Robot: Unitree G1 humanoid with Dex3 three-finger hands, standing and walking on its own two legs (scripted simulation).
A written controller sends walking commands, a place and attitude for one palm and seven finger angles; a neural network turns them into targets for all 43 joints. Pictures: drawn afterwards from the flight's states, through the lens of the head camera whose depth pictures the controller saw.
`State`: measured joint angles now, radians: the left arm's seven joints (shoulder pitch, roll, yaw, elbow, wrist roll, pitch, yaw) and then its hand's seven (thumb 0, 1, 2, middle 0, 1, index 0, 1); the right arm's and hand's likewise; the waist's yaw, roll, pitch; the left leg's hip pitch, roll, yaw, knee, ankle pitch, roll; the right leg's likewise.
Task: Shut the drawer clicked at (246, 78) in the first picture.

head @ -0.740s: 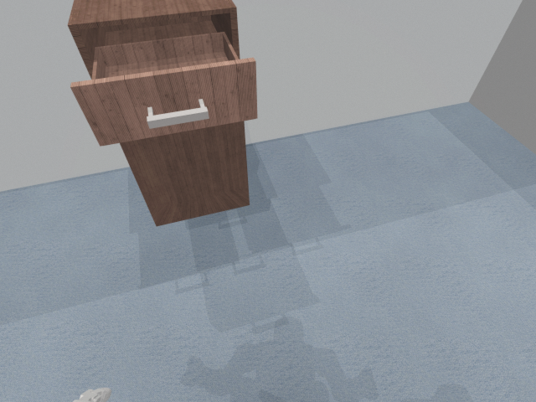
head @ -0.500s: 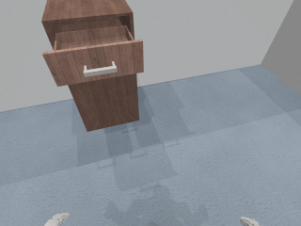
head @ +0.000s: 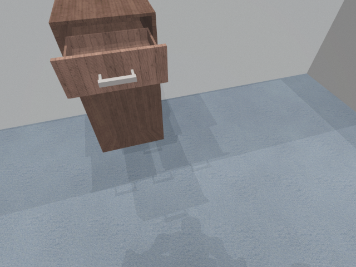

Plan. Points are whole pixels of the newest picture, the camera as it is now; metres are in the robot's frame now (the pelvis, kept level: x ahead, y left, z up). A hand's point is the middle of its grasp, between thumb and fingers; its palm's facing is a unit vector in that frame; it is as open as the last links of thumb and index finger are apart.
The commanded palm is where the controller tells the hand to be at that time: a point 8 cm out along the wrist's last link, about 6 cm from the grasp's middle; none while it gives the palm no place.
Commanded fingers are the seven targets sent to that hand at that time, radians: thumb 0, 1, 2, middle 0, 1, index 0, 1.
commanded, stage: stand and wait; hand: left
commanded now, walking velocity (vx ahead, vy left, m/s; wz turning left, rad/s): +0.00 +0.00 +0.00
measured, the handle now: (117, 77) +0.73 +0.28 +0.02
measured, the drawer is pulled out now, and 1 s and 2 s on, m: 0.30 0.30 0.30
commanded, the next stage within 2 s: look at it before walking up in 0.08 s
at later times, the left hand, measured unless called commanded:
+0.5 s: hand out of the picture +0.04 +0.23 -0.16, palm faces -0.01 -0.95 -0.30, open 7.4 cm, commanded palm none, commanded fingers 0.00 0.90 0.90 -0.20 -0.30 -0.20 -0.30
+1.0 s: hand out of the picture +0.02 +0.22 -0.17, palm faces -0.03 -0.97 -0.25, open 7.4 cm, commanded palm none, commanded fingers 0.00 0.90 0.90 -0.20 -0.30 -0.20 -0.30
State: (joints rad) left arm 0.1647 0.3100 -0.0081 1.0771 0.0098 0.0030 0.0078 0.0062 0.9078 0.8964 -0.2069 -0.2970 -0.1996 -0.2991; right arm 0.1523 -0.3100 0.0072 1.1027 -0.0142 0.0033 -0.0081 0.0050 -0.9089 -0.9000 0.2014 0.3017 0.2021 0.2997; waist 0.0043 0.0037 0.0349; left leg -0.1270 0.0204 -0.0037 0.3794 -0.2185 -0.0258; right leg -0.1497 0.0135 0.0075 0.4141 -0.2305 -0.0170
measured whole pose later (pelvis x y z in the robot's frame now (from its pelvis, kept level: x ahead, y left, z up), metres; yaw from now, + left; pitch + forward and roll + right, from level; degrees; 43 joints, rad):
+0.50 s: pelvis -0.02 +0.01 +0.00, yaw +0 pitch -2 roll +0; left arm 0.17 0.29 -0.01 1.09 0.01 0.00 0.01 0.00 0.91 0.90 -0.21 -0.30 -0.20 -0.30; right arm 0.18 -0.28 0.01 1.12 -0.01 0.00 -0.01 0.00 -0.91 -0.90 0.20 0.30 0.20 0.30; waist 0.00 0.00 0.02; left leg -0.14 0.01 0.00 0.36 -0.18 -0.02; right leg -0.16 0.01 0.01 0.39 -0.19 -0.01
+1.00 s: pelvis +0.00 +0.01 -0.01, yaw -4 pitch -1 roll +1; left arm 0.28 0.24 0.02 1.08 0.02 0.03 -0.01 0.00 0.91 0.90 -0.20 -0.30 -0.20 -0.30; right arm 0.24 -0.24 -0.01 1.09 -0.03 0.00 -0.01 0.00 -0.91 -0.90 0.20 0.30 0.20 0.30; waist 0.02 0.00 -0.01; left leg -0.17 0.03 0.06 0.45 -0.27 0.00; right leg -0.24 0.02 0.05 0.57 -0.37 -0.02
